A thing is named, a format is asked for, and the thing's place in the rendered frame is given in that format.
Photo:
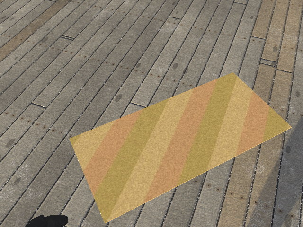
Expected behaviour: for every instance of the robot left hand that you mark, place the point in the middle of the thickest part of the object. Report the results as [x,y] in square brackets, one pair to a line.
[49,221]

